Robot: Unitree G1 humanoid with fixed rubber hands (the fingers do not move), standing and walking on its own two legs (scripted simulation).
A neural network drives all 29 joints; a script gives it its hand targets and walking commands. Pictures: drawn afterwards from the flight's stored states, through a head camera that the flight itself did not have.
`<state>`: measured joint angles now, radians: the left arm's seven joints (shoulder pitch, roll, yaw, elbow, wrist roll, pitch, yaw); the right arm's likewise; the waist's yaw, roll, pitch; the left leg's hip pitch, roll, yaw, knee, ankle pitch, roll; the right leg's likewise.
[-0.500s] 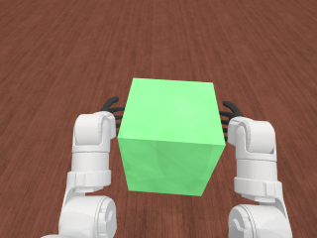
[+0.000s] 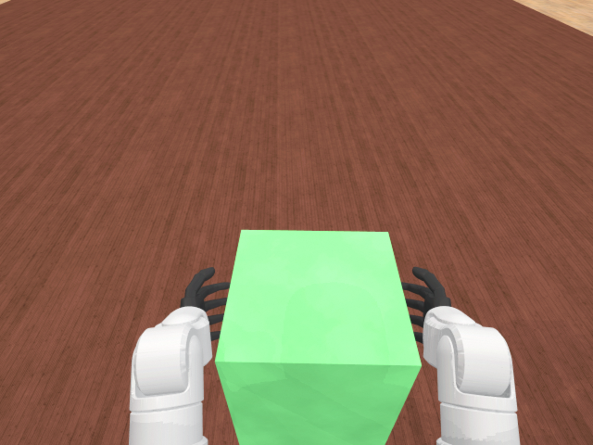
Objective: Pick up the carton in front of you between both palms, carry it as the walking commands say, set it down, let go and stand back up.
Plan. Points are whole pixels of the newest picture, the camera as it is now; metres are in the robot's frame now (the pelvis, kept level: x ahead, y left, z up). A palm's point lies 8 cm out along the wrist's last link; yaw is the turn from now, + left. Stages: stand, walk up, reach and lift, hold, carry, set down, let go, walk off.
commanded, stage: carry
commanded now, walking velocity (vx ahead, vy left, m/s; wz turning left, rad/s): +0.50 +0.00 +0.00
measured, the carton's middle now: (312, 340) +0.29 +0.01 +0.00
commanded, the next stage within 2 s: none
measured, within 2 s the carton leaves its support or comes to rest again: neither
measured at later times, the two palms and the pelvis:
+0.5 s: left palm (252, 186) +0.55 +0.12 +0.08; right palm (411, 184) +0.57 -0.18 +0.07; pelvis +0.30 -0.05 +0.01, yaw +4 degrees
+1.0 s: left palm (247, 108) +0.89 +0.17 +0.07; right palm (365, 108) +0.88 -0.13 +0.08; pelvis +0.62 +0.02 +0.01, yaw +0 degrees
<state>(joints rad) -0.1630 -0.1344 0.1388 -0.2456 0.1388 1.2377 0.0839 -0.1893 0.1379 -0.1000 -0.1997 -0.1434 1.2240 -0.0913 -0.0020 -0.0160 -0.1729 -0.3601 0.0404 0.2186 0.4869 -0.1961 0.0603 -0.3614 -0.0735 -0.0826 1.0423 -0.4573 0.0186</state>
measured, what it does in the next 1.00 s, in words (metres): walks ahead: right foot, then left foot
